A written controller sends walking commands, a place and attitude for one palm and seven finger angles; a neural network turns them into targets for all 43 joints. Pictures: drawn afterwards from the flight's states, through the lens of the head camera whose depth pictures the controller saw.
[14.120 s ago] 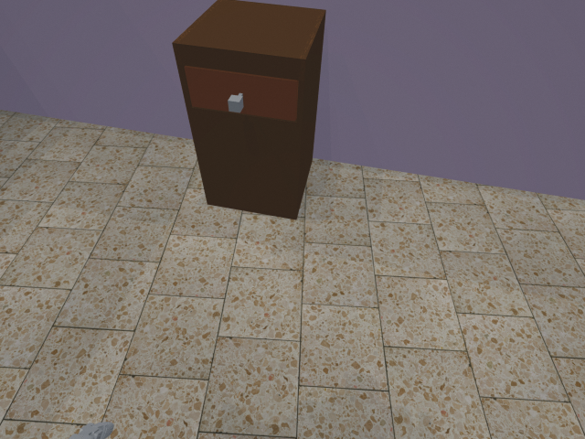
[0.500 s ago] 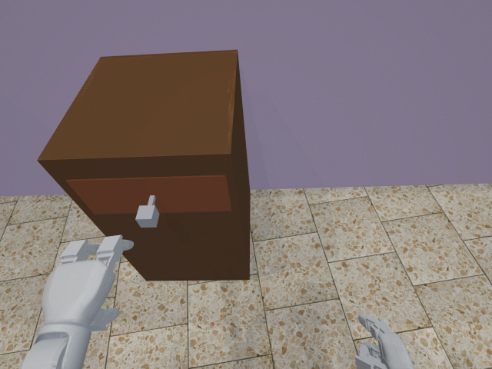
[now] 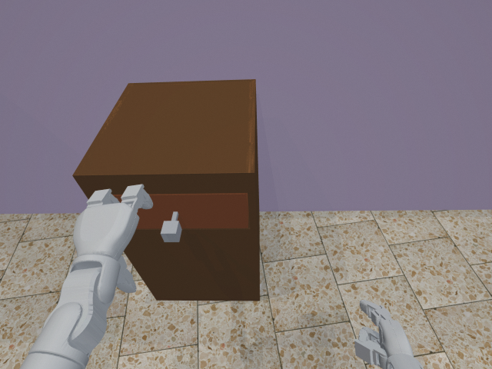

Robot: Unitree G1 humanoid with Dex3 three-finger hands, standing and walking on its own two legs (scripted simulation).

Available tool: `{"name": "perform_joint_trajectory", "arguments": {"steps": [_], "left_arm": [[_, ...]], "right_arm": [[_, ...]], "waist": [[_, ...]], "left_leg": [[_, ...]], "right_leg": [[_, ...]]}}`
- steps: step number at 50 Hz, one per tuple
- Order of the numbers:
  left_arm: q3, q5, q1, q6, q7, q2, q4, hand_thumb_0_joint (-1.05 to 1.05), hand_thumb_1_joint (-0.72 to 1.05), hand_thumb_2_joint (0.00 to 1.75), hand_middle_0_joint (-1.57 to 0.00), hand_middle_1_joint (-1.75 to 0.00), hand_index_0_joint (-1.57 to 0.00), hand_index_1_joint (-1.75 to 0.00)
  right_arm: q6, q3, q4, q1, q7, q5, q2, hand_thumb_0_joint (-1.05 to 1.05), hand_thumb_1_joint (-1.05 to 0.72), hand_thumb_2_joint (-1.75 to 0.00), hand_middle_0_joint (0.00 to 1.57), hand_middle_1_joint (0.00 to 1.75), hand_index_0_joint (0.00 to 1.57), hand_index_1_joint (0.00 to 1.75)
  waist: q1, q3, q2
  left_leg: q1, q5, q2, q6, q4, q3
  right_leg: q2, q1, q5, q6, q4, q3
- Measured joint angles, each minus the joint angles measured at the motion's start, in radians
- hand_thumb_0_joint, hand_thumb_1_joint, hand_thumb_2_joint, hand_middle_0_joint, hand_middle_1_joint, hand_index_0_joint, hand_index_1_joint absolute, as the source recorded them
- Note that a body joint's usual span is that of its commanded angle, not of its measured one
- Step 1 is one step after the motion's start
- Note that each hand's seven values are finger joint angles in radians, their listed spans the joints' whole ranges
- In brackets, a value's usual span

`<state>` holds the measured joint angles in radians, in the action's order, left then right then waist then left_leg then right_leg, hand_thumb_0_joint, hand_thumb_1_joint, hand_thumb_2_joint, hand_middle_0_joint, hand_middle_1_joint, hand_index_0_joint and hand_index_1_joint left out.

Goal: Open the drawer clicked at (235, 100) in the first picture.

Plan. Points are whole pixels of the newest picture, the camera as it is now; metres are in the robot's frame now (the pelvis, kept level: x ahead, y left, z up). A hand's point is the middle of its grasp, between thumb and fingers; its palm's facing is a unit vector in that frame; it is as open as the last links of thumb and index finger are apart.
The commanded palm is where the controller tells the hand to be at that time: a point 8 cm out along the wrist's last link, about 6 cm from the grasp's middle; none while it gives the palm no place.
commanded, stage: raise the hand with hooked fingers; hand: left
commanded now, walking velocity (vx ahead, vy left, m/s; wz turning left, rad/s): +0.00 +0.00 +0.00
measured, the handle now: (173, 225) +0.48 +0.26 -0.16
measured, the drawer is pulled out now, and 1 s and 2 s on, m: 0.00 0.00 0.00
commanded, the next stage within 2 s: move the hooked fingers above the handle in 0.52 s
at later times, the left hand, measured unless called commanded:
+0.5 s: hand (117, 231) +0.30 +0.25 +0.07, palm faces +0.04 -0.09 -0.99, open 13.8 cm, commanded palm +0.28 +0.26 +0.14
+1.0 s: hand (130, 231) +0.33 +0.25 +0.04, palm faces -0.04 -0.06 -1.00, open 13.8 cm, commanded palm +0.32 +0.26 +0.09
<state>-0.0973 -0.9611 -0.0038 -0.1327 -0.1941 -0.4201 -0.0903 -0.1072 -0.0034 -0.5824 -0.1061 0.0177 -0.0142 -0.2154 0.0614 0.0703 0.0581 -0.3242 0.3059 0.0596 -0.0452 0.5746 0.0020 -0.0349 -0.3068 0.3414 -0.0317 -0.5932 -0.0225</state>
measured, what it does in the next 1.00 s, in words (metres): stands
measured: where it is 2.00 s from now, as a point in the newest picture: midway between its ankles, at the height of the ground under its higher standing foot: outside the picture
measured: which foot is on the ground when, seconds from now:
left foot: down 0.00-1.00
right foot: down 0.00-1.00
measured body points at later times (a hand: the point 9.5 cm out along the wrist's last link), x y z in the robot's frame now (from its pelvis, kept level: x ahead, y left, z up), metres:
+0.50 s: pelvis +0.00 +0.02 +0.01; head +0.02 -0.01 +0.46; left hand +0.29 +0.26 +0.13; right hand +0.17 -0.22 -0.11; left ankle -0.01 +0.09 -0.73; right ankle -0.02 -0.10 -0.73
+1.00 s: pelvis +0.00 -0.01 +0.00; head +0.03 -0.03 +0.45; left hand +0.32 +0.25 +0.09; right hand +0.17 -0.25 -0.11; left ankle -0.01 +0.09 -0.73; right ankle -0.02 -0.10 -0.73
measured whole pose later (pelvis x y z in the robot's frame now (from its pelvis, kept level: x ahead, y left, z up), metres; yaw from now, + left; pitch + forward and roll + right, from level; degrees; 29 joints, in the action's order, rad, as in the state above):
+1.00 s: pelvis +0.00 -0.01 +0.00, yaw +1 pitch +7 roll +0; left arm -0.04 -0.98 -0.20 0.04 -0.17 -0.48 -0.38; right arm -0.11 0.03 -0.61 -0.17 0.02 -0.02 -0.24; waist 0.04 0.07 0.04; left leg -0.41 0.30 0.04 -0.03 0.59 0.02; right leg -0.05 -0.38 0.33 -0.05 -0.59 0.00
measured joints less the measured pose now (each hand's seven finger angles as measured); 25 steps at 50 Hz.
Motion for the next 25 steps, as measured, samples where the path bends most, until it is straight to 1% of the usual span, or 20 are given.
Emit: {"name": "perform_joint_trajectory", "arguments": {"steps": [4, 9, 14, 17, 21, 25], "left_arm": [[-0.008, 0.005, -0.061, -0.001, 0.056, -0.013, -0.024, 0.00, -0.47, 0.31, -0.32, -1.19, -0.32, -1.19], [-0.008, 0.009, -0.118, 0.031, 0.099, -0.035, -0.043, 0.00, -0.48, 0.30, -0.32, -1.19, -0.32, -1.19], [0.018, 0.027, -0.099, 0.058, 0.121, -0.043, -0.034, 0.00, -0.48, 0.30, -0.32, -1.20, -0.32, -1.20], [0.022, 0.030, -0.074, 0.080, 0.120, -0.046, -0.017, 0.00, -0.48, 0.30, -0.32, -1.20, -0.32, -1.20], [0.022, 0.027, -0.051, 0.109, 0.094, -0.050, 0.003, 0.00, -0.49, 0.30, -0.32, -1.20, -0.32, -1.20], [0.024, 0.024, -0.052, 0.111, 0.062, -0.053, 0.001, 0.00, -0.49, 0.30, -0.32, -1.20, -0.32, -1.20]], "right_arm": [[-0.006, -0.018, -0.001, -0.005, -0.002, -0.003, 0.012, 0.01, -0.90, -0.90, 0.20, 0.30, 0.20, 0.30], [-0.012, -0.022, -0.008, -0.023, -0.006, -0.005, 0.010, 0.01, -0.90, -0.90, 0.21, 0.30, 0.20, 0.30], [-0.021, -0.013, -0.007, -0.052, -0.019, -0.005, -0.003, 0.01, -0.90, -0.90, 0.21, 0.30, 0.20, 0.30], [-0.021, -0.001, -0.009, -0.070, -0.023, -0.004, -0.015, 0.01, -0.90, -0.90, 0.20, 0.30, 0.20, 0.30], [-0.019, 0.017, -0.020, -0.083, -0.023, -0.002, -0.029, 0.01, -0.90, -0.90, 0.20, 0.30, 0.20, 0.30], [-0.017, 0.028, -0.032, -0.082, -0.023, -0.005, -0.035, 0.01, -0.90, -0.90, 0.20, 0.30, 0.20, 0.30]], "waist": [[0.006, -0.011, 0.003], [0.007, -0.025, 0.008], [-0.002, -0.030, 0.010], [-0.004, -0.034, 0.007], [-0.004, -0.040, 0.005], [-0.003, -0.040, 0.003]], "left_leg": [[0.022, -0.014, 0.007, -0.007, -0.023, 0.007], [0.038, -0.028, 0.012, -0.014, -0.045, 0.012], [0.043, -0.039, 0.013, -0.019, -0.069, 0.006], [0.040, -0.042, 0.014, -0.021, -0.074, 0.005], [0.032, -0.042, 0.013, -0.021, -0.073, 0.006], [0.024, -0.042, 0.012, -0.020, -0.069, 0.006]], "right_leg": [[0.007, 0.029, -0.015, 0.007, 0.031, 0.006], [0.013, 0.050, -0.031, 0.014, 0.063, 0.010], [0.015, 0.055, -0.046, 0.019, 0.090, 0.003], [0.015, 0.052, -0.050, 0.021, 0.096, 0.002], [0.015, 0.046, -0.051, 0.022, 0.097, 0.003], [0.014, 0.038, -0.050, 0.020, 0.092, 0.003]]}}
